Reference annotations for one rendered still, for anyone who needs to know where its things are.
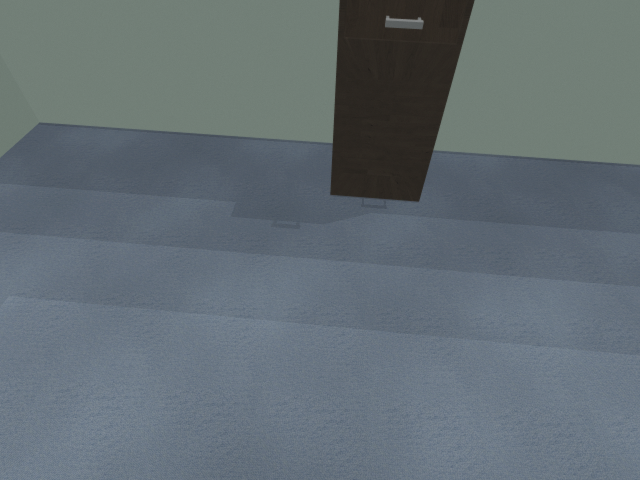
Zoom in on cabinet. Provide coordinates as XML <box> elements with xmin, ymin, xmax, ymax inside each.
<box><xmin>330</xmin><ymin>0</ymin><xmax>475</xmax><ymax>202</ymax></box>

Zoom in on handle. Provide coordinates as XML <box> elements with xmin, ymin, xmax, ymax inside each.
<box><xmin>385</xmin><ymin>16</ymin><xmax>424</xmax><ymax>29</ymax></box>

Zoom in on drawer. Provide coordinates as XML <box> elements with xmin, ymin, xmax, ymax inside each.
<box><xmin>345</xmin><ymin>0</ymin><xmax>467</xmax><ymax>43</ymax></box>

